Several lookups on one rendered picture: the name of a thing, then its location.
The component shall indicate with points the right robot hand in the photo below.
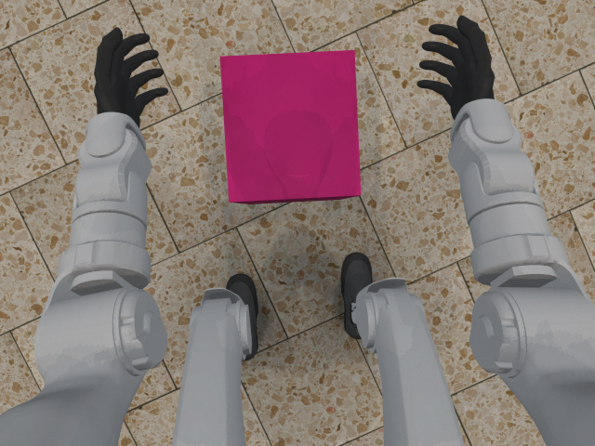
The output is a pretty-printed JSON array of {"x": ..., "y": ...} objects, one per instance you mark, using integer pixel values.
[{"x": 472, "y": 77}]

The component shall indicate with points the right robot forearm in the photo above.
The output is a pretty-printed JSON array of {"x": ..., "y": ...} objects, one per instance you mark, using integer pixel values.
[{"x": 513, "y": 245}]

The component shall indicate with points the right robot upper arm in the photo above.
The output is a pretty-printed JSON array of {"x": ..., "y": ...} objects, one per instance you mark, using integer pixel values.
[{"x": 541, "y": 342}]

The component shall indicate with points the left robot forearm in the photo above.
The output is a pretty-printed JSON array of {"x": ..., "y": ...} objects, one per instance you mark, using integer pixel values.
[{"x": 109, "y": 219}]

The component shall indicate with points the left robot hand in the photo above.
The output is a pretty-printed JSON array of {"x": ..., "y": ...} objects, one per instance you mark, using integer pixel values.
[{"x": 114, "y": 90}]

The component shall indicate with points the robot left shin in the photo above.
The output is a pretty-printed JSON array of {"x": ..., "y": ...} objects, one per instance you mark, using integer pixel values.
[{"x": 214, "y": 293}]

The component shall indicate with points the right robot foot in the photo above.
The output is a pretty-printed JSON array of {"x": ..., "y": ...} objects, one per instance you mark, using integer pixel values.
[{"x": 356, "y": 274}]

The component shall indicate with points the carton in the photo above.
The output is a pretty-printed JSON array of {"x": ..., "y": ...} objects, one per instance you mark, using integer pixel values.
[{"x": 291, "y": 127}]

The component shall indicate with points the left robot upper arm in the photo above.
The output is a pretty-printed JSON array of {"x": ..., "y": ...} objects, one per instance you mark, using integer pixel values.
[{"x": 93, "y": 352}]

